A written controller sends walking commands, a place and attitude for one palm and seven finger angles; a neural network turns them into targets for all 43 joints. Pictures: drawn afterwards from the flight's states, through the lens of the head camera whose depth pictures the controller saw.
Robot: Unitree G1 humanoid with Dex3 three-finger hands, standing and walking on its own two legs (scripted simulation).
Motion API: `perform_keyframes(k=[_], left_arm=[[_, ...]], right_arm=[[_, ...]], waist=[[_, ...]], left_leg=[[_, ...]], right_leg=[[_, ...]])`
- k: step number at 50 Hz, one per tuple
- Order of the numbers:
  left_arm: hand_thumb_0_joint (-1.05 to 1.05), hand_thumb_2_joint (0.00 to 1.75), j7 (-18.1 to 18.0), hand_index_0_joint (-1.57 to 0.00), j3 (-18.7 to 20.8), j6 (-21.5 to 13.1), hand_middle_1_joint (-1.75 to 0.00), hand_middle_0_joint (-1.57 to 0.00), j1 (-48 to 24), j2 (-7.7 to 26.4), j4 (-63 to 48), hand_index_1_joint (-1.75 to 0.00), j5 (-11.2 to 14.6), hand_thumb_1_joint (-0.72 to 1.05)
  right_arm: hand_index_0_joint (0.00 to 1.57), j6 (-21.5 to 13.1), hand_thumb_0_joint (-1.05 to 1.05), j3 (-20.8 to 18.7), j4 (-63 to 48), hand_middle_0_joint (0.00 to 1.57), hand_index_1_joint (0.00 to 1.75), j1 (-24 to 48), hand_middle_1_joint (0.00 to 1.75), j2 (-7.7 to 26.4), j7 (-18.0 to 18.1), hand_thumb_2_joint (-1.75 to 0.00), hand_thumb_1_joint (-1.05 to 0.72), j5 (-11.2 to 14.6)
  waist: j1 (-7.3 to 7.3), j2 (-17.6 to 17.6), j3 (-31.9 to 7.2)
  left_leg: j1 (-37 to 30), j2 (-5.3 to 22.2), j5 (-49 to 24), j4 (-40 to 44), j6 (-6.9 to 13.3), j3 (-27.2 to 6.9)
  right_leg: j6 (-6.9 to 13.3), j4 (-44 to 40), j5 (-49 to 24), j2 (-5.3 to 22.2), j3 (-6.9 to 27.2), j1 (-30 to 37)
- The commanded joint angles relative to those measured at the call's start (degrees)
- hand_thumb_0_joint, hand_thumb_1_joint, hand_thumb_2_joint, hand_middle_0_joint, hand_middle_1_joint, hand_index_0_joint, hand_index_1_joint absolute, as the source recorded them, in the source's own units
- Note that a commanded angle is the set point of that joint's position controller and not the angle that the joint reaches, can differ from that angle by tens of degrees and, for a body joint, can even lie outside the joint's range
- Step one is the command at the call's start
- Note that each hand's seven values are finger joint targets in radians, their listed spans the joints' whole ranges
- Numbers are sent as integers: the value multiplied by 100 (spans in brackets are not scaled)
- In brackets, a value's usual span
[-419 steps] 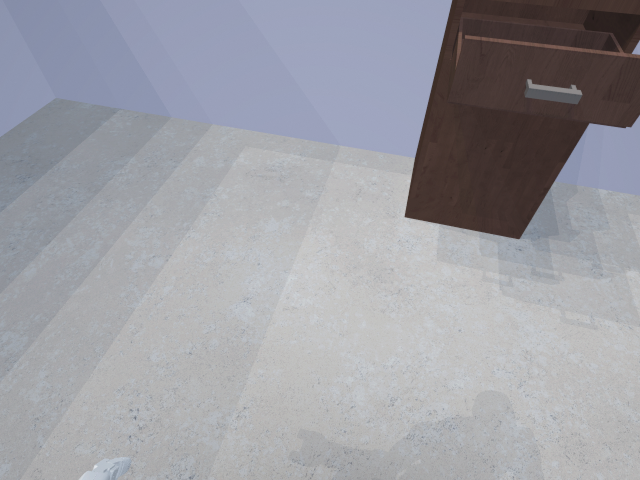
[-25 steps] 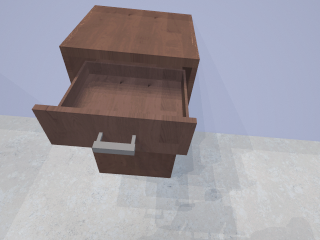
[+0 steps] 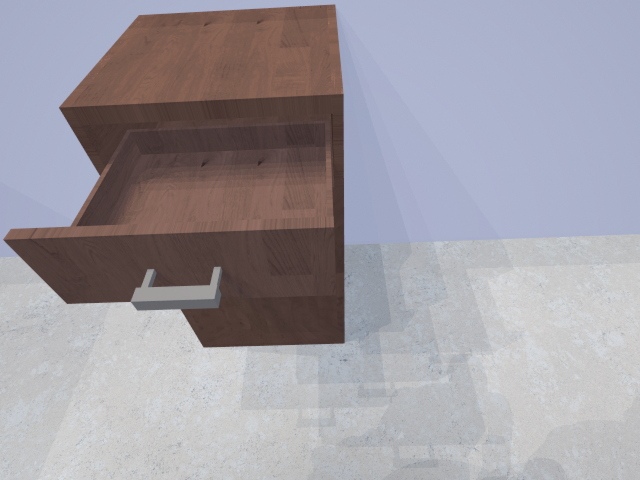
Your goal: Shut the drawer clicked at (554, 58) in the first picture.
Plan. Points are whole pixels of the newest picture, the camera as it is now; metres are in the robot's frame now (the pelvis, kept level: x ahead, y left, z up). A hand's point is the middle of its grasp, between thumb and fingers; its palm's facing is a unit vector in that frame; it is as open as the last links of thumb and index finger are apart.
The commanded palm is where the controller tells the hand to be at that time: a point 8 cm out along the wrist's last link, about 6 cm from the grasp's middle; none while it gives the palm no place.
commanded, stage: come to a stop and stand still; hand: left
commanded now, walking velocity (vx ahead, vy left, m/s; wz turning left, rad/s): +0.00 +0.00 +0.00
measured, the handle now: (180, 285) +0.37 +0.22 +0.03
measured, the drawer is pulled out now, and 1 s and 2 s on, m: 0.27 0.27 0.27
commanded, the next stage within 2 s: look again from close up in 0.48 s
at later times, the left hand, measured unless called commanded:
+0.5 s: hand out of the picture +0.03 +0.16 -0.17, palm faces +0.03 -0.98 -0.21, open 7.4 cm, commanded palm none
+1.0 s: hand out of the picture +0.04 +0.20 -0.16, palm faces +0.03 -0.98 -0.22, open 7.4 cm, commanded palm none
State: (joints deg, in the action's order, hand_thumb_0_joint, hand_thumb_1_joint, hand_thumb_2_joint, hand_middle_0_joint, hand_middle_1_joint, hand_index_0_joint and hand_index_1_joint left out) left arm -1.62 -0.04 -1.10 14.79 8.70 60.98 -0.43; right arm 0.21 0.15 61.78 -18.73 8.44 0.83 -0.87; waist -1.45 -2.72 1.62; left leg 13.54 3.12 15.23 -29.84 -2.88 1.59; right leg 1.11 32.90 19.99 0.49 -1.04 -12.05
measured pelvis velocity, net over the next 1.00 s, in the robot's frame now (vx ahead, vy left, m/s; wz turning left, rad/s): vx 0.03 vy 0.01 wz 0.00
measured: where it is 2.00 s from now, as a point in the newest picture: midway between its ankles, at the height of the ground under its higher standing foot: outside the picture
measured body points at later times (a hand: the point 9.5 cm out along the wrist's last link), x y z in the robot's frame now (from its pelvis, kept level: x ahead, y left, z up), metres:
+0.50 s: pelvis +0.02 -0.01 +0.01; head +0.04 -0.02 +0.46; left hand +0.03 +0.22 -0.15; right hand +0.06 -0.24 -0.16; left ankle +0.01 +0.15 -0.73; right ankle -0.02 -0.10 -0.73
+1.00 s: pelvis +0.03 +0.01 +0.01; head +0.04 +0.01 +0.46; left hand +0.04 +0.25 -0.15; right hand +0.04 -0.22 -0.15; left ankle +0.01 +0.15 -0.73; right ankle -0.02 -0.10 -0.73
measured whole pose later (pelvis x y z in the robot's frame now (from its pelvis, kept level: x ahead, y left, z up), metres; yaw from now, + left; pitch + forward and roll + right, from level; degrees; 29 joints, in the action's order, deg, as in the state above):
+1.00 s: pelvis +0.03 +0.01 +0.01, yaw +0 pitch -1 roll +1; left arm -1.3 0.3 -1.0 14.3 10.6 63.2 -0.5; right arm -0.5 0.5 65.3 -13.5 9.3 1.7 -0.5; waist 0.5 0.5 2.6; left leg 8.8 2.2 14.2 -23.8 -2.2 1.9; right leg 0.1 26.0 18.5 1.3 -1.1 -6.8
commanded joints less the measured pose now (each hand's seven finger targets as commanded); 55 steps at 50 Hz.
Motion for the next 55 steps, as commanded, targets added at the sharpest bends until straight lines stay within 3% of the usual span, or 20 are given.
perform_keyframes(k=[1, 9, 12, 14, 24, 29, 36, 42, 55], left_arm=[[0, 90, -54, -20, 134, -87, -30, -20, 299, 737, -150, -30, -17, 90], [0, 90, -72, -20, 164, -119, -30, -20, 321, 846, -84, -30, -20, 90], [0, 90, -70, -20, 166, -108, -30, -20, 320, 851, -51, -30, -28, 90], [0, 90, -71, -20, 165, -107, -30, -20, 350, 873, -31, -30, -26, 90], [0, 90, -56, -20, 160, -92, -30, -20, 396, 904, 63, -30, -36, 90], [0, 90, -48, -20, 148, -68, -30, -20, 395, 862, 87, -30, -38, 90], [0, 90, -34, -20, 148, -72, -30, -20, 427, 850, 79, -30, -43, 90], [0, 90, -33, -20, 159, -56, -30, -20, 359, 880, 77, -30, -36, 90], [0, 90, -29, -20, 177, -51, -30, -20, 304, 893, 99, -30, -34, 90]], right_arm=[[20, -151, 0, -48, -122, 20, 30, -187, 30, 451, 35, -90, -90, -10], [20, -145, 0, -53, 36, 20, 30, -13, 30, 521, 56, -90, -90, 1], [20, -128, 0, -50, 57, 20, 30, 135, 30, 543, 69, -90, -90, 8], [20, -125, 0, -52, 67, 20, 30, 165, 30, 556, 73, -90, -90, 8], [20, -125, 0, -51, 72, 20, 30, 360, 30, 670, 103, -90, -90, 19], [20, -134, 0, -48, 100, 20, 30, 384, 30, 670, 109, -90, -90, 21], [20, -159, 0, -59, 113, 20, 30, 358, 30, 670, 109, -90, -90, 29], [20, -180, 0, -55, 149, 20, 30, 330, 30, 745, 113, -90, -90, 23], [20, -197, 0, -76, 186, 20, 30, 276, 30, 738, 109, -90, -90, 14]], waist=[[88, 619, 200], [115, 568, -27], [131, 475, 143], [131, 450, 51], [139, 351, -5], [164, 177, 129], [186, 420, 65], [199, 234, 69], [200, 285, -40]], left_leg=[[-167, 139, -807, 504, 288, -83], [-421, 167, -1218, 488, 228, 14], [-423, 173, -1191, 513, 212, 43], [-514, 185, -1244, 529, 213, 36], [-669, 235, -1394, 587, 215, 21], [-657, 259, -1380, 696, 254, -50], [-697, 275, -1475, 771, 301, -90], [-631, 260, -1626, 784, 319, -155], [-692, 256, -1703, 827, 357, -216]], right_leg=[[153, -949, -1178, 480, 484, -192], [134, -880, -2510, 562, 449, 199], [123, -930, -2619, 554, 454, 144], [118, -943, -2702, 557, 466, 198], [80, -1031, -2806, 546, 439, 286], [70, -1099, -2253, 513, 405, 177], [39, -1117, -2226, 504, 350, 238], [36, -1065, -2095, 527, 307, 278], [17, -1055, -1971, 558, 255, 290]])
